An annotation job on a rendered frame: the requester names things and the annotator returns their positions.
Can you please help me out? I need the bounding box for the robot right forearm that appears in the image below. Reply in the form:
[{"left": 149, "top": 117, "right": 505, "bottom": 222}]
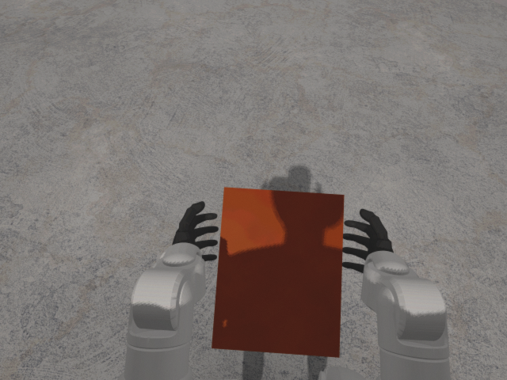
[{"left": 360, "top": 251, "right": 451, "bottom": 380}]

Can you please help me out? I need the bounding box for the carton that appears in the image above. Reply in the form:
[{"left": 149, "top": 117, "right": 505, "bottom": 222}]
[{"left": 212, "top": 187, "right": 344, "bottom": 358}]

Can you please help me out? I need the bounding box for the robot left hand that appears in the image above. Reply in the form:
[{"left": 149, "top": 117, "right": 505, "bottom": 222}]
[{"left": 172, "top": 201, "right": 219, "bottom": 261}]

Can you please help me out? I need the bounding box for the robot right hand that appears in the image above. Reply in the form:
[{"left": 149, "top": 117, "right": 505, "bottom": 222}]
[{"left": 342, "top": 209, "right": 393, "bottom": 273}]

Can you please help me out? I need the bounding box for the robot left forearm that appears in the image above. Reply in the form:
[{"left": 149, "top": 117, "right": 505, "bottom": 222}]
[{"left": 117, "top": 242, "right": 206, "bottom": 380}]

